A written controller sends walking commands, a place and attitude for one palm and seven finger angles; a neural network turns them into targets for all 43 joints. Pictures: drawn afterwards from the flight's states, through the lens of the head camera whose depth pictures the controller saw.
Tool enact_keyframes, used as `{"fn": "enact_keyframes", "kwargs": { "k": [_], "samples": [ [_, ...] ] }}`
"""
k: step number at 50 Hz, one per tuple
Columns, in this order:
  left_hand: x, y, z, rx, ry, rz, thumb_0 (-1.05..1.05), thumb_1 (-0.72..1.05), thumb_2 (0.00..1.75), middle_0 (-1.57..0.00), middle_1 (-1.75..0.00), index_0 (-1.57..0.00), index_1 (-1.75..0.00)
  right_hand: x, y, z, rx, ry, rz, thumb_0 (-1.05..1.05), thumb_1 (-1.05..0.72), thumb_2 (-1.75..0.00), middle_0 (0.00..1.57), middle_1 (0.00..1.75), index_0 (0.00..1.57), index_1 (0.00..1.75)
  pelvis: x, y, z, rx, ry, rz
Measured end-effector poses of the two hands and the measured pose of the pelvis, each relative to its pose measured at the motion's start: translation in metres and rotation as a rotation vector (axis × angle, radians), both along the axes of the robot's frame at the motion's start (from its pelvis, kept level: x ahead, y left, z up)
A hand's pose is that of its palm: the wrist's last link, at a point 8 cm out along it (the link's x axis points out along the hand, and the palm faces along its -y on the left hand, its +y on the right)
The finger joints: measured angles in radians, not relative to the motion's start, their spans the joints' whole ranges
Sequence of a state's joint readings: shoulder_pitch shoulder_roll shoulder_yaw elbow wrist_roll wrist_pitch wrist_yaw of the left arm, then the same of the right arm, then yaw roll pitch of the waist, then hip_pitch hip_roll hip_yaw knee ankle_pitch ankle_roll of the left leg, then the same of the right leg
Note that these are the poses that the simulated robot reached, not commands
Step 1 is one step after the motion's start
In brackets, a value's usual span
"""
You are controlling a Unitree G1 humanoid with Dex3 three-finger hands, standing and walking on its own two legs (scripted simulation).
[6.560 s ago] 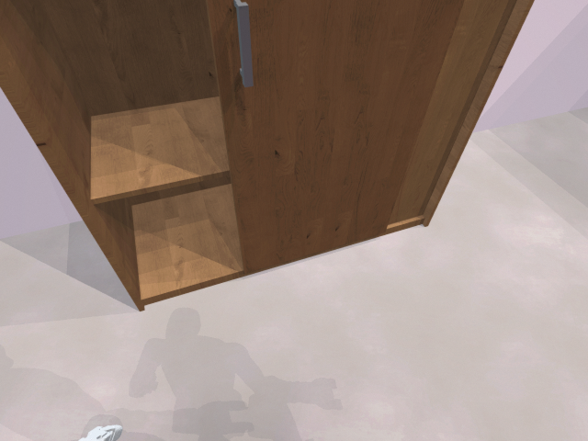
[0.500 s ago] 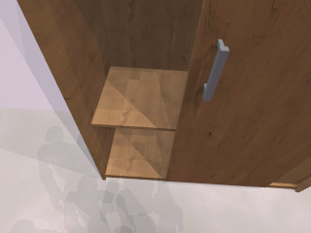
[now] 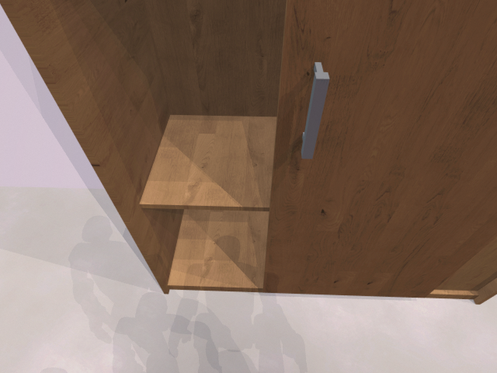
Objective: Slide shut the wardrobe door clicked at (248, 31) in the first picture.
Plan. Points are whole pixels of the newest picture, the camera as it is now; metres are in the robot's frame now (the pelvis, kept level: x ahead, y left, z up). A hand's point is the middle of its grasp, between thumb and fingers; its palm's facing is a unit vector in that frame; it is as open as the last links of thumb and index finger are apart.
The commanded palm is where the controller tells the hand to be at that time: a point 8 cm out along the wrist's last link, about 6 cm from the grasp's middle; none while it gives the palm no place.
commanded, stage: look again from close up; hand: right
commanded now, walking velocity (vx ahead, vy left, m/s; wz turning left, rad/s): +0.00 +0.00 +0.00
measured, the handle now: (312, 113) +0.50 -0.08 +0.17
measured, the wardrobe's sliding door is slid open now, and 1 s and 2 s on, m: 0.39 0.39 0.39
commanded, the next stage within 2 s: raise the hand with hooked fingers in 0.18 s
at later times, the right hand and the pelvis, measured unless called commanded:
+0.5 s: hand (387, 330) +0.20 -0.19 +0.01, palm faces +0.22 +0.97 -0.10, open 7.6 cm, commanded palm +0.11 -0.23 -0.03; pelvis -0.02 +0.01 -0.02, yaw -3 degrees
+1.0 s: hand (410, 351) +0.16 -0.20 +0.04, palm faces -0.02 +1.00 -0.07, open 10.4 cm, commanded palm +0.13 -0.26 +0.05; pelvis -0.05 +0.04 -0.04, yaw -4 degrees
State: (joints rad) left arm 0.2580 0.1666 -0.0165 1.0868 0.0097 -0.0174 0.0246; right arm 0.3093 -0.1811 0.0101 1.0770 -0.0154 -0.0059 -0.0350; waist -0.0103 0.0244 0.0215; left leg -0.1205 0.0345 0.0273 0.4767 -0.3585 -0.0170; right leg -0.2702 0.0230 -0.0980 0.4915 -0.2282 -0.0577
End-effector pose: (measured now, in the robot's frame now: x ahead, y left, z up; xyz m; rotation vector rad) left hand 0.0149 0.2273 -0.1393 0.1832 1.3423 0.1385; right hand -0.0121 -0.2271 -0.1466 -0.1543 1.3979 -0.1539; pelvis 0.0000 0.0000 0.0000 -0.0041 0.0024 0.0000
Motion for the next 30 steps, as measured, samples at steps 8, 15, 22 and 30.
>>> {"fn": "enact_keyframes", "kwargs": {
  "k": [8, 15, 22, 30],
  "samples": [
    [0.003, -0.001, 0.000, 0.001, 0.011, -0.002, 0.00, 0.91, 0.90, -0.20, -0.30, -0.20, -0.30, -0.018, 0.002, 0.001, 0.008, 0.055, -0.016, 0.00, -0.91, -0.89, 0.20, 0.30, 0.20, 0.30, 0.001, -0.001, 0.001, -0.001, -0.001, 0.000],
    [0.007, 0.000, 0.001, 0.002, 0.007, -0.002, 0.00, 0.91, 0.90, -0.20, -0.30, -0.20, -0.30, -0.021, 0.007, 0.000, 0.013, 0.064, -0.010, 0.00, -0.91, -0.89, 0.20, 0.30, 0.20, 0.30, 0.002, -0.001, 0.001, 0.005, 0.001, 0.002],
    [0.059, 0.012, 0.018, 0.020, -0.436, -0.021, 0.01, 0.91, 0.90, -0.20, -0.30, -0.21, -0.30, 0.130, -0.010, 0.117, -0.102, -0.846, -0.085, 0.02, -0.90, -0.87, 0.20, 0.32, 0.20, 0.33, -0.010, 0.005, -0.009, -0.018, 0.033, -0.049],
    [0.131, 0.041, 0.043, 0.042, -0.754, -0.089, 0.01, 0.90, 0.90, -0.20, -0.30, -0.21, -0.30, 0.180, 0.012, 0.168, 0.123, -1.428, 0.211, 0.01, -0.74, -0.82, 0.21, 0.41, 0.21, 0.42, -0.033, 0.026, -0.040, 0.006, 0.130, -0.030]
  ]
}}
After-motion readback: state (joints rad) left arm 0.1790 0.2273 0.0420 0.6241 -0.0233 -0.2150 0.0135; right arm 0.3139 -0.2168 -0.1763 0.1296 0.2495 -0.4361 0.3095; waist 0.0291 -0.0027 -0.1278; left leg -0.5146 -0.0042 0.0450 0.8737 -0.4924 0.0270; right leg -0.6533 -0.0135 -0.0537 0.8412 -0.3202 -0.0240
